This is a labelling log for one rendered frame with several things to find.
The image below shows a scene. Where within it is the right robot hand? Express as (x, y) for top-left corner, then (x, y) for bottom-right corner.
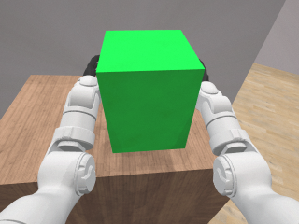
(199, 59), (209, 82)

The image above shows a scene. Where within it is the carton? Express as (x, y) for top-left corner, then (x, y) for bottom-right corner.
(95, 30), (205, 153)

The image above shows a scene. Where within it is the robot right upper arm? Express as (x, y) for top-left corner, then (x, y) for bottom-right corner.
(213, 151), (299, 224)

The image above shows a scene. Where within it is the robot right forearm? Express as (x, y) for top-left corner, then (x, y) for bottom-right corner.
(195, 81), (272, 185)

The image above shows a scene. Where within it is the left robot hand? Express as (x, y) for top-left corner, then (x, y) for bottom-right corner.
(83, 55), (100, 77)

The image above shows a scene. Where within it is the robot left upper arm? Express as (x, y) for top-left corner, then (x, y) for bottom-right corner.
(0, 151), (96, 224)

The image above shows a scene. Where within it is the pedestal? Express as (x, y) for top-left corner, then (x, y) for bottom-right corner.
(0, 75), (230, 224)

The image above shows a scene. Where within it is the robot left forearm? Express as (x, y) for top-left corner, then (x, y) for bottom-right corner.
(37, 75), (102, 187)

